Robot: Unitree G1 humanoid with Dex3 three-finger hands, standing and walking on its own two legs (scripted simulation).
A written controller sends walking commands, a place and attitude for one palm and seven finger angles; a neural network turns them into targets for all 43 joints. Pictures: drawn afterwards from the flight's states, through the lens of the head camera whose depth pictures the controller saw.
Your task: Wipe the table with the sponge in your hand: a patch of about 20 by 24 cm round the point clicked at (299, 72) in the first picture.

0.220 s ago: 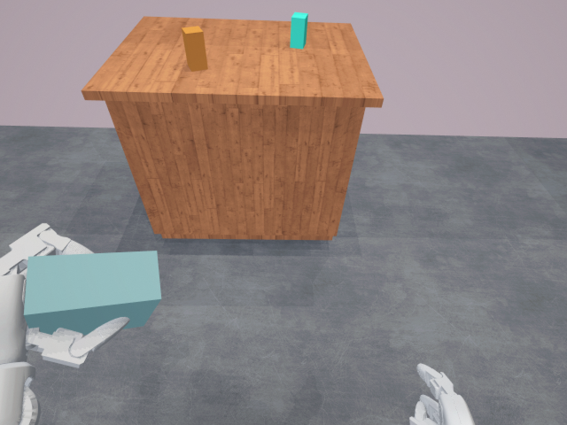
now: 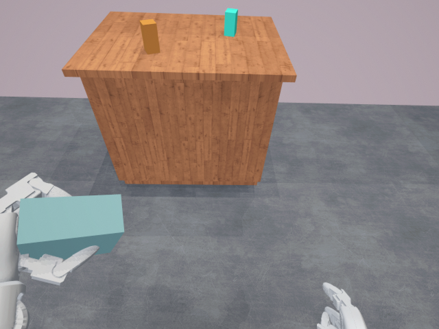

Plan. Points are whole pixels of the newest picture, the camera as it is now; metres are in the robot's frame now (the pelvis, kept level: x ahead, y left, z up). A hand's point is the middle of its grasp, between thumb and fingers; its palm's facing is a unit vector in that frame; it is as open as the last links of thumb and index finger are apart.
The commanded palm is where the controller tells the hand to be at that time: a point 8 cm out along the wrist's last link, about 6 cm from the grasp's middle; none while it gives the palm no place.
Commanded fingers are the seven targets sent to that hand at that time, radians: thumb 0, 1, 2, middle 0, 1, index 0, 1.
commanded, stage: stand and wait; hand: left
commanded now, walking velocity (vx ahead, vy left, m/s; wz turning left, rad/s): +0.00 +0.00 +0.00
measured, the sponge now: (86, 228) +0.22 +0.21 +0.14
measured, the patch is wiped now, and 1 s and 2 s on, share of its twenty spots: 0.00 0.00 0.00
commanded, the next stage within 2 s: look at it before walking up in 0.04 s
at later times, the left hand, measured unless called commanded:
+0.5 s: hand (59, 221) +0.22 +0.24 +0.16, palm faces +0.42 -0.83 -0.37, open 9.6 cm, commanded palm +0.17 +0.28 +0.18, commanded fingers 0.00 0.10 1.30 -1.20 -1.60 -1.20 -1.60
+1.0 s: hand (98, 166) +0.32 +0.22 +0.16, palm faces +0.42 -0.78 -0.46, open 9.6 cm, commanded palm +0.26 +0.27 +0.18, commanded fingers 0.00 0.10 1.30 -1.20 -1.60 -1.20 -1.60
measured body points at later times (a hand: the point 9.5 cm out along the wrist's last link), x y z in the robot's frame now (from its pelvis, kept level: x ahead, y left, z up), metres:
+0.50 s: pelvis +0.01 +0.00 -0.01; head +0.00 +0.00 +0.44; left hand +0.19 +0.28 +0.18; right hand +0.17 -0.23 -0.09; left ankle +0.05 +0.12 -0.74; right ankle +0.04 -0.12 -0.74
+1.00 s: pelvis +0.13 -0.03 -0.01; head +0.15 -0.04 +0.44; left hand +0.29 +0.26 +0.18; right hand +0.28 -0.25 -0.12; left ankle +0.11 +0.10 -0.65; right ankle +0.09 -0.11 -0.74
